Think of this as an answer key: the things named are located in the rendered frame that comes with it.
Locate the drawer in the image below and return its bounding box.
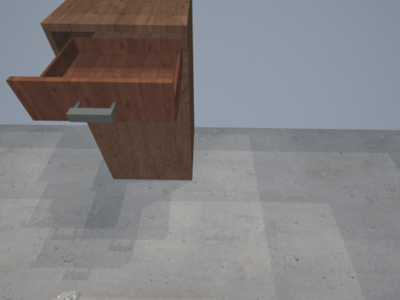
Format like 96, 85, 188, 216
6, 37, 183, 123

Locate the cabinet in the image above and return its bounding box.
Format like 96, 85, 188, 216
40, 0, 194, 180

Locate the handle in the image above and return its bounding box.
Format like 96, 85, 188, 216
66, 101, 117, 123

